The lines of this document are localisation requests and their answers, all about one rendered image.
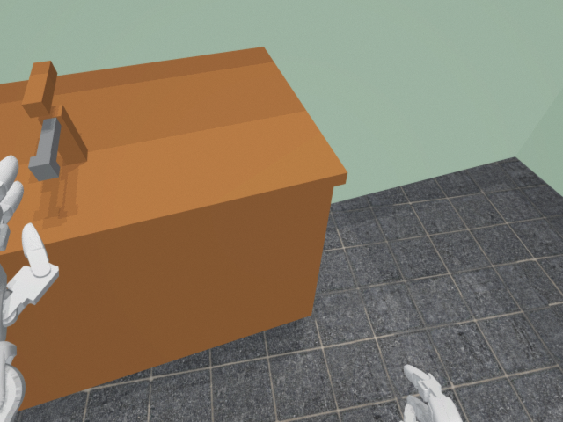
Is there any left robot hand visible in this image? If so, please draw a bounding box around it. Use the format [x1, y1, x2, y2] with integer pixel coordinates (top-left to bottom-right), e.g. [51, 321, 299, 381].
[0, 156, 59, 342]

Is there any right robot hand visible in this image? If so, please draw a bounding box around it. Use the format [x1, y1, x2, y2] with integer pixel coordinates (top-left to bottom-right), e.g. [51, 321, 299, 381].
[399, 365, 463, 422]

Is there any counter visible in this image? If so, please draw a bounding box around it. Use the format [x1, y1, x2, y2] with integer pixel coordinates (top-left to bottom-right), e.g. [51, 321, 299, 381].
[0, 47, 347, 411]

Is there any left robot forearm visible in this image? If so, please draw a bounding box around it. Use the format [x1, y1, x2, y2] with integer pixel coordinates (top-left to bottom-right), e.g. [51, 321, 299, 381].
[0, 341, 26, 422]

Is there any tap lever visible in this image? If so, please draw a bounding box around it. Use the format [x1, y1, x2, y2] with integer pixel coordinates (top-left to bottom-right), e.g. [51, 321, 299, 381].
[28, 118, 61, 181]

